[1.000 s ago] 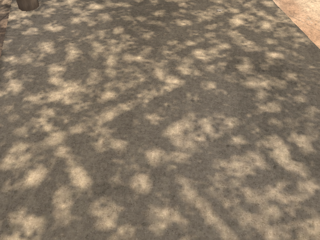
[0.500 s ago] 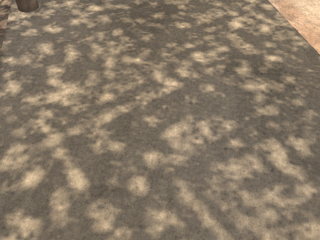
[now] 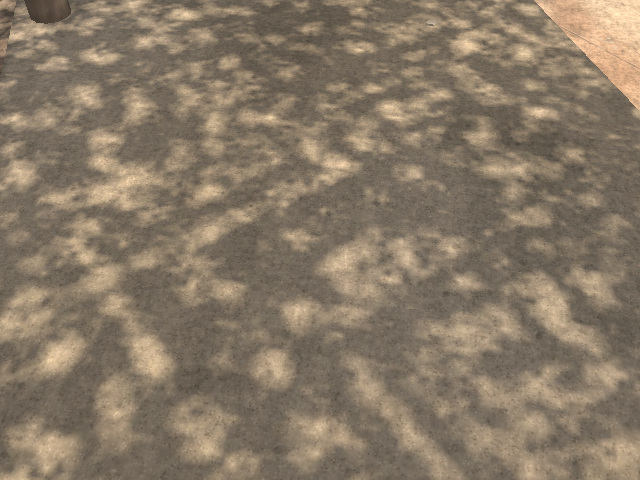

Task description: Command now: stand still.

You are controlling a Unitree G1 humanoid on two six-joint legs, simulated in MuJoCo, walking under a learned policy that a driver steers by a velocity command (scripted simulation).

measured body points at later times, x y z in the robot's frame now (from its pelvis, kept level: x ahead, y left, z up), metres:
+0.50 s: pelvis +0.00 +0.00 +0.00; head +0.01 +0.00 +0.45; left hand +0.00 +0.23 -0.16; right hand +0.02 -0.25 -0.16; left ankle +0.01 +0.12 -0.74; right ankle -0.01 -0.12 -0.74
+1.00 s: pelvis +0.00 -0.01 +0.00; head +0.02 -0.01 +0.45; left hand -0.01 +0.22 -0.16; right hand +0.01 -0.24 -0.16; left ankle +0.01 +0.12 -0.74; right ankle -0.01 -0.12 -0.74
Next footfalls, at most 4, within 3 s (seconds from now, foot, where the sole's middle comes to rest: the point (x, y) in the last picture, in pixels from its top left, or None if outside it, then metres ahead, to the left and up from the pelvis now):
1.70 right None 0.44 -0.11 -0.77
2.18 left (337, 371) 0.76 -0.01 -0.77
2.72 right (473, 312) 0.92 -0.35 -0.77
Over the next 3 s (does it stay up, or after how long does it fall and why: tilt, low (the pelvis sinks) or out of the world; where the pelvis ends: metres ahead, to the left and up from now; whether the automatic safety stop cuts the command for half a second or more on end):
stays up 0.94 -0.25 0.01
